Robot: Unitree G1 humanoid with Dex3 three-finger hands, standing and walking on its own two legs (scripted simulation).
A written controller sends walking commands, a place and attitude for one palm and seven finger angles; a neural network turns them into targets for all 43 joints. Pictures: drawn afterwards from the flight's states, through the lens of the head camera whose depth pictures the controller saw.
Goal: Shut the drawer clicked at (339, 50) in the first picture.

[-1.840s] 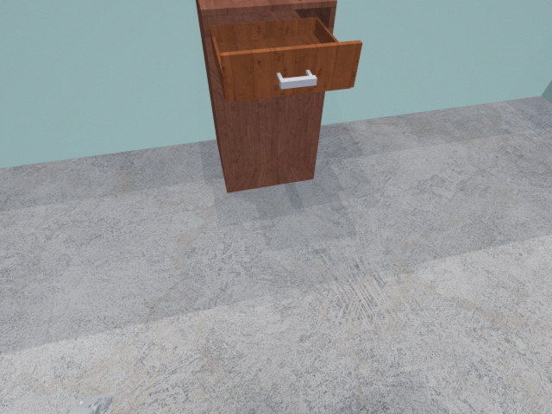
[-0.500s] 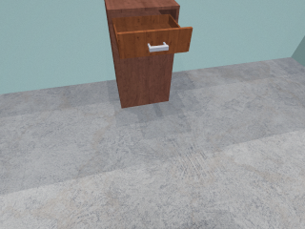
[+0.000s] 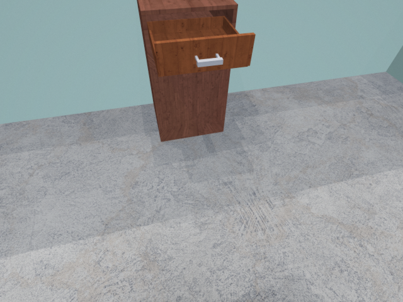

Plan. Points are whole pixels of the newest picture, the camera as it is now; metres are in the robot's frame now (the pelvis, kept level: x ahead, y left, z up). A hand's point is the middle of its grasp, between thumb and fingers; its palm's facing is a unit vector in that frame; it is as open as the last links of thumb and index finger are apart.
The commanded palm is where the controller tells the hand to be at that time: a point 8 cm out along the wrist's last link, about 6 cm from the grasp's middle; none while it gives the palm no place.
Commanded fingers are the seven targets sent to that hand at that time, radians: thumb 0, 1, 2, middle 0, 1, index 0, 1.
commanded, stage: walk to a spot facing it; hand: left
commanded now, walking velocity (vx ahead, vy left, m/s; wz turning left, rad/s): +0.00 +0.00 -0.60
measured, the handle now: (208, 59) +1.00 +0.04 -0.02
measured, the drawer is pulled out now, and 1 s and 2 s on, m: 0.29 0.29 0.29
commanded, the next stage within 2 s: turn to face it in 1.82 s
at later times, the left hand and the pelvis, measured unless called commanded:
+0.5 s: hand out of the picture +0.03 +0.16 -0.17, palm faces -0.14 -0.97 -0.22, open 7.4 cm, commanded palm none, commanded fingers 0.00 0.90 0.90 -0.20 -0.30 -0.20 -0.30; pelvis +0.03 -0.04 -0.01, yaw -14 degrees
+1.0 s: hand (151, 227) +0.34 +0.17 -0.19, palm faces -0.41 -0.89 -0.19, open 7.4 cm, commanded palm none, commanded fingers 0.00 0.90 0.90 -0.20 -0.30 -0.20 -0.30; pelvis +0.23 -0.01 -0.01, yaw -32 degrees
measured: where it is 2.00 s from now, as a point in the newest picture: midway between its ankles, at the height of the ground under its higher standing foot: (255, 246)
